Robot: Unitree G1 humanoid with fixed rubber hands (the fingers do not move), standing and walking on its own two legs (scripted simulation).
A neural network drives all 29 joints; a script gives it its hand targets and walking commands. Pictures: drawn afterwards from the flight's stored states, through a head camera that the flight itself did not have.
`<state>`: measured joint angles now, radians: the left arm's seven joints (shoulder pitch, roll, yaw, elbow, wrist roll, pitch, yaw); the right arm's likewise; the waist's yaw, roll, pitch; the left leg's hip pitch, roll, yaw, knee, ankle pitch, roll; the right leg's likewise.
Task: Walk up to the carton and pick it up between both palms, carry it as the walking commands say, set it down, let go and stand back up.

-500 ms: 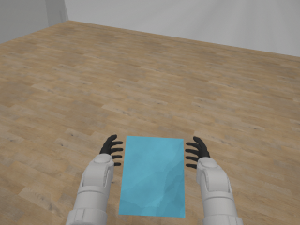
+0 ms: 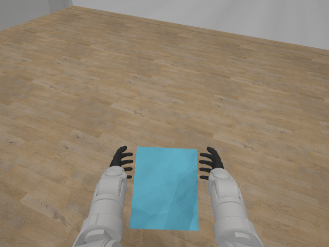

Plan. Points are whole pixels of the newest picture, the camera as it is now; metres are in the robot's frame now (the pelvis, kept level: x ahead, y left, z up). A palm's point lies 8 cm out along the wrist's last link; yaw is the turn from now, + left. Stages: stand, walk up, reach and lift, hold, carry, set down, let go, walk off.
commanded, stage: set down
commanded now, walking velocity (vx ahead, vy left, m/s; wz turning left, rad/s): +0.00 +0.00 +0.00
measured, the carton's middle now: (164, 187) +0.33 +0.01 -0.11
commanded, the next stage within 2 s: none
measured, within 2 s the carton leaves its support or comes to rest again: neither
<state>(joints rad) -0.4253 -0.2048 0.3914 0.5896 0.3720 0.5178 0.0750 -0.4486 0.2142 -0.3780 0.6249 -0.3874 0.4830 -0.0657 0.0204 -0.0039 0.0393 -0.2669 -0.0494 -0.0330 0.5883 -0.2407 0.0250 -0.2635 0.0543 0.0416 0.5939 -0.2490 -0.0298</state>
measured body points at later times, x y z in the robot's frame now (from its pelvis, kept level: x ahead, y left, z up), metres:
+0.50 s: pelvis -0.01 +0.00 -0.04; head +0.10 +0.00 +0.40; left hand +0.33 +0.14 -0.09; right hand +0.35 -0.13 -0.09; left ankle +0.05 +0.10 -0.73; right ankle +0.05 -0.10 -0.73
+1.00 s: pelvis -0.02 +0.00 -0.11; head +0.14 +0.00 +0.31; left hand +0.36 +0.14 -0.18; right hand +0.37 -0.12 -0.18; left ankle +0.05 +0.10 -0.73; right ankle +0.05 -0.10 -0.73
